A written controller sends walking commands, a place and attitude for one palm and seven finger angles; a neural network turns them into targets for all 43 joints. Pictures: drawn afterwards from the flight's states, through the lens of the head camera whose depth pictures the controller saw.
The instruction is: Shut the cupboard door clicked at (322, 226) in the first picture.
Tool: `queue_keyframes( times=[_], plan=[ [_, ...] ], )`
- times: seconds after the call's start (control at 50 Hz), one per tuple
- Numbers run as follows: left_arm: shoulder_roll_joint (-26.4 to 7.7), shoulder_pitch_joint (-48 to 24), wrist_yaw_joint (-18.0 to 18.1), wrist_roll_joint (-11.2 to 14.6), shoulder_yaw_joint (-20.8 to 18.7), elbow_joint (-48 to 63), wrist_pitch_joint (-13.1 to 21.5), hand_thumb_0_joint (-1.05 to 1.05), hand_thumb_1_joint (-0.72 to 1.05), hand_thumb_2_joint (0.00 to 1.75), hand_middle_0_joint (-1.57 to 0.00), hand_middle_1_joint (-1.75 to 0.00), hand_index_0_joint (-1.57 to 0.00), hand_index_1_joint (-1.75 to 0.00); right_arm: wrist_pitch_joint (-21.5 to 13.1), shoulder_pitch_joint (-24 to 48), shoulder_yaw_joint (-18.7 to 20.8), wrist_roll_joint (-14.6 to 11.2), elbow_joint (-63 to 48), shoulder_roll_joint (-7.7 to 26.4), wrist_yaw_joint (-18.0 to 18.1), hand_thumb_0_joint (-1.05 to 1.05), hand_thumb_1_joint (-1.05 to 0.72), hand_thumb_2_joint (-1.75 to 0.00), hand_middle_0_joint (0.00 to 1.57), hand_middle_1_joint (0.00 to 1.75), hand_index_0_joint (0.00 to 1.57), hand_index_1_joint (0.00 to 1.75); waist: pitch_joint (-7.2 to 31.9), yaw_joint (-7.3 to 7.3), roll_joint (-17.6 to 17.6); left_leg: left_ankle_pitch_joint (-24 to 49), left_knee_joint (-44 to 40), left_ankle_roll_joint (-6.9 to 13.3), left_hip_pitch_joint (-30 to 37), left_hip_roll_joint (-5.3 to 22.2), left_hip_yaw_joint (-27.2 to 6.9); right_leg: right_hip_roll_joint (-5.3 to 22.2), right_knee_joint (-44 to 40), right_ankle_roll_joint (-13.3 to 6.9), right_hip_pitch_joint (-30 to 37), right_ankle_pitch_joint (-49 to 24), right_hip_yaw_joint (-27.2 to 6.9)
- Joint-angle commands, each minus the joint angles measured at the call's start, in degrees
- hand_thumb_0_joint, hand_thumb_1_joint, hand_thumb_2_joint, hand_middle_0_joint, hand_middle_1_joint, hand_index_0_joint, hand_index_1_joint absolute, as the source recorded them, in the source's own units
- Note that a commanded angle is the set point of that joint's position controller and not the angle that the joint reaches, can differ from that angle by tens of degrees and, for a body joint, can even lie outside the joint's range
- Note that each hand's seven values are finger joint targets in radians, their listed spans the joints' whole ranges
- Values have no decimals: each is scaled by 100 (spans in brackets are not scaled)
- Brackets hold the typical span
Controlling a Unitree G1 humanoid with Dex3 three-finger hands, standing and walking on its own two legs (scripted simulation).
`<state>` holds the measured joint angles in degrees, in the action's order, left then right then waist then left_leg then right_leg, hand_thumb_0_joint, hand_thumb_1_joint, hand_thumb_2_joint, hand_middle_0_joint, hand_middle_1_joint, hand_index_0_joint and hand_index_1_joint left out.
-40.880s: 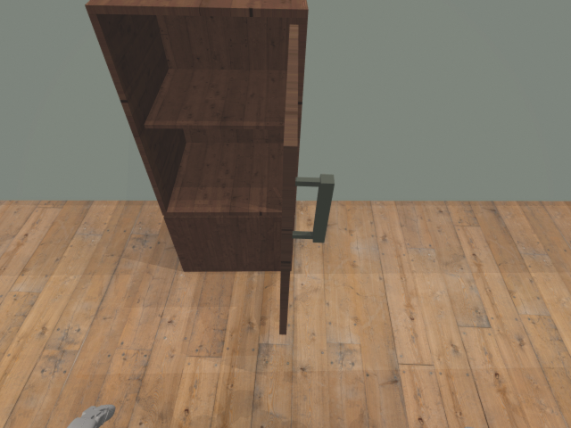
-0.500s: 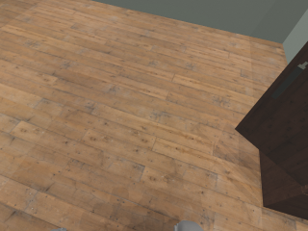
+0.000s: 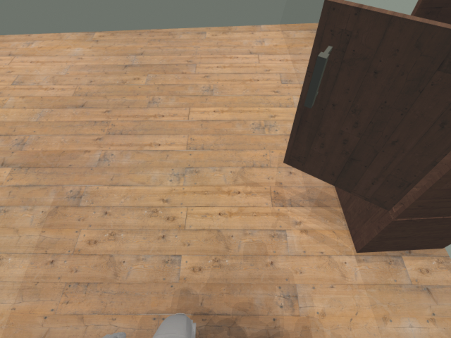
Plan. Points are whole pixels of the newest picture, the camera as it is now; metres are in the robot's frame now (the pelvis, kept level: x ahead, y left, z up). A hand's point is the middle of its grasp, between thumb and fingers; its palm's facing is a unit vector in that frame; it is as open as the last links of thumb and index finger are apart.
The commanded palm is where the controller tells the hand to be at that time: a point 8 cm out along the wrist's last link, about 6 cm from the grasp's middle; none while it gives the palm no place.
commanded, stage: turn to face it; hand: left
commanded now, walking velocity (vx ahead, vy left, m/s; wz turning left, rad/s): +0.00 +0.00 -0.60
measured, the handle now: (318, 78) +0.71 -0.21 +0.03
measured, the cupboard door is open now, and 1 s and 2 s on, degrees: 55 55 55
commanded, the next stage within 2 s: take the last steps up to it in 0.72 s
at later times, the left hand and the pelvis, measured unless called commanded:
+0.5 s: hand (113, 328) +0.15 +0.24 -0.17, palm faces -0.26 -0.93 -0.25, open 7.4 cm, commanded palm none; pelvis +0.01 +0.05 +0.00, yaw -18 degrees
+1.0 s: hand (159, 328) +0.16 +0.15 -0.18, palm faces -0.41 -0.90 -0.16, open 7.3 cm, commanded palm none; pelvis +0.02 +0.02 -0.01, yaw -26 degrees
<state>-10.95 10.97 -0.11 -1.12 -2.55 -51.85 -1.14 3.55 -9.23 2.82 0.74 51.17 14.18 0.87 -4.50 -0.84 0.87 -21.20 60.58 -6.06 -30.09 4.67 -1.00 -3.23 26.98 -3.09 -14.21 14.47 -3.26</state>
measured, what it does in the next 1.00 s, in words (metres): steps on the spot, turning right: left foot, then right foot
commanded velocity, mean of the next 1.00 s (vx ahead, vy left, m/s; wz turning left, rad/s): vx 0.06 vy -0.01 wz -0.37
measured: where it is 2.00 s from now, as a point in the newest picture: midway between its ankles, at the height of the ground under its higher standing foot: (264, 337)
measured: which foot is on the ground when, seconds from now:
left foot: up 0.00-0.18, down 0.20-0.62, up 0.64-1.00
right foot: down 0.00-0.20, up 0.22-0.60, down 0.62-1.00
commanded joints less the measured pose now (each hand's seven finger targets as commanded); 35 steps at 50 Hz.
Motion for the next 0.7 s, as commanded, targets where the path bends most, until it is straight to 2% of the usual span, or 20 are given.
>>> queue_keyframes(
  times=[0.0, 0.08, 0.12, 0.14, 0.16, 0.18, 0.2, 0.22, 0.24, 0.28, 0.32, 0.38, 0.5, 0.56, 0.58, 0.6, 0.62, 0.64, 0.66, 0.68],
  plan=[
    [-1301, 404, 77, -17, -375, 277, 92, 0, 90, 90, -20, -30, -20, -30, -158, 280, 125, -8, -571, 474, 51, 0, -90, -90, 20, 30, 20, 30, 827, 263, -761, -272, -513, -8, -350, -82, 17, 1567, -438, -893, 1156, -3132, -1723],
    [-1401, 240, 90, -43, -433, 318, 34, 0, 90, 90, -20, -30, -20, -30, -217, 240, 106, -56, -632, 427, 79, 0, -90, -90, 20, 30, 20, 30, 793, 196, -984, -371, -1669, 98, 385, -269, 42, 1517, -220, -859, 736, -3263, -2040],
    [-1378, 10, 88, -17, -438, 341, -1, 0, 90, 90, -20, -30, -20, -30, -251, -171, 111, -79, -518, 423, 101, 0, -90, -90, 20, 30, 20, 30, 826, -23, -918, 319, -2835, 145, 1264, -367, 80, 1292, 95, -571, 265, -3004, -2000],
    [-1299, -110, 84, 26, -417, 376, -32, 0, 90, 90, -20, -30, -20, -30, -286, -462, 120, -80, -413, 526, 114, 0, -90, -90, 20, 30, 20, 30, 875, -173, -764, 1026, -3591, 164, 2122, -280, 89, 997, 350, -294, -323, -2311, -1784],
    [-968, 24, 69, 80, -350, 446, -61, 0, 90, 90, -20, -30, -20, -30, -359, -642, 165, -22, -377, 911, 134, 0, -90, -90, 20, 30, 20, 30, 1084, -178, 363, 1429, -4270, 408, 2900, 662, -716, 290, 1047, 43, -1030, -829, -1250],
    [-742, 230, 13, 98, -300, 490, -67, 0, 90, 90, -20, -30, -20, -30, -351, -706, 246, 30, -441, 1371, 147, 0, -90, -90, 20, 30, 20, 30, 1127, -109, 1748, 2516, -4322, 1001, 3203, 1998, -1864, -209, 2359, 374, -1788, 1963, -329],
    [-943, 144, 14, 36, -307, 484, -88, 0, 90, 90, -20, -30, -20, -30, -292, -679, 214, 60, -509, 1341, 140, 0, -90, -90, 20, 30, 20, 30, 918, -163, 1364, 2666, -4204, 1402, 2593, 2282, -1803, 116, 3318, 417, -1597, 2189, -179],
    [-986, 321, -17, -21, -382, 438, -124, 0, 90, 90, -20, -30, -20, -30, -294, -357, 142, 100, -614, 1088, 132, 0, -90, -90, 20, 30, 20, 30, 771, 39, 993, 2015, -4375, 1446, 2107, 2080, -1376, 187, 3868, 463, -1551, 1932, -126],
    [-1005, 283, -66, -55, -436, 344, -161, 0, 90, 90, -20, -30, -20, -30, -322, -42, 111, 104, -685, 983, 159, 0, -90, -90, 20, 30, 20, 30, 508, 133, 1241, 1982, -4418, 1358, 1890, 1829, -1171, 279, 4192, 549, -1752, 1663, -79],
    [-991, 162, -156, -32, -444, 331, -197, 0, 90, 90, -20, -30, -20, -30, -325, 36, 69, 109, -738, 846, 171, 0, -90, -90, 20, 30, 20, 30, 318, 130, 1014, 2229, -4293, 1297, 1836, 1516, -541, 425, 4333, 619, -1775, 1284, 34],
    [-838, 130, -191, -11, -382, 350, -203, 0, 90, 90, -20, -30, -20, -30, -350, -168, 91, 98, -623, 843, 174, 0, -90, -90, 20, 30, 20, 30, 515, 87, 831, 2932, -4068, 1279, 2336, 1372, -80, 444, 4117, 654, -1850, 1102, 229],
    [-710, -49, -197, 3, -333, 391, -218, 0, 90, 90, -20, -30, -20, -30, -361, -531, 131, 79, -419, 857, 157, 0, -90, -90, 20, 30, 20, 30, 687, -42, 887, 3224, -3971, 1344, 2687, 1439, 132, 512, 3637, 684, -1803, 1036, 384],
    [-595, -291, -183, -8, -232, 443, -179, 0, 90, 90, -20, -30, -20, -30, -315, -623, 236, 103, -192, 999, 77, 0, -90, -90, 20, 30, 20, 30, 628, -123, 1204, 2806, -3786, 1348, 2299, 1549, 352, 420, 1865, 527, -858, 1119, 778],
    [-700, 247, -142, -1, -235, 273, -113, 0, 90, 90, -20, -30, -20, -30, -291, -444, 260, 55, -141, 1052, 48, 0, -90, -90, 20, 30, 20, 30, 813, 200, 903, 2307, -3109, 993, 1820, 1419, 651, 364, 259, 365, 322, -127, 843],
    [-992, 587, -108, -36, -282, 144, -48, 0, 90, 90, -20, -30, -20, -30, -286, -456, 258, 4, -137, 889, 19, 0, -90, -90, 20, 30, 20, 30, 941, 349, 231, 1576, -2404, 672, 1367, 1066, 943, 730, -457, 249, 998, -867, 360],
    [-1603, 760, -25, -96, -377, 78, 45, 0, 90, 90, -20, -30, -20, -30, -263, -449, 135, -23, -308, 345, -13, 0, -90, -90, 20, 30, 20, 30, 868, 452, -1688, -997, -1184, 302, -62, 186, 1273, 2090, -928, -255, 1703, -2189, -1465],
    [-1776, 907, 34, -5, -365, 12, 45, 0, 90, 90, -20, -30, -20, -30, -180, -154, 92, -6, -394, 437, 30, 0, -90, -90, 20, 30, 20, 30, 790, 572, -1648, -1654, -193, 284, -285, 22, 613, 2629, -844, -762, 1157, -3156, -1865],
    [-1682, 726, 63, -1, -315, 59, 30, 0, 90, 90, -20, -30, -20, -30, -125, -196, 92, -27, -351, 414, 22, 0, -90, -90, 20, 30, 20, 30, 615, 425, -1096, -1261, 318, 324, -233, 87, 261, 2518, -934, -927, 671, -2336, -1545],
    [-1501, 295, 104, -27, -329, 139, 45, 0, 90, 90, -20, -30, -20, -30, -99, -339, 119, 3, -229, 399, 41, 0, -90, -90, 20, 30, 20, 30, 493, 208, -1494, -944, 556, 285, -540, 78, 122, 2217, -1074, -814, 653, -1877, -1570],
    [-1344, 62, 115, -10, -285, 172, 51, 0, 90, 90, -20, -30, -20, -30, -100, -418, 134, 17, -98, 502, 32, 0, -90, -90, 20, 30, 20, 30, 417, 144, -1597, -645, 698, 253, -549, 119, 74, 2051, -1081, -716, 597, -1695, -1355]
  ],
)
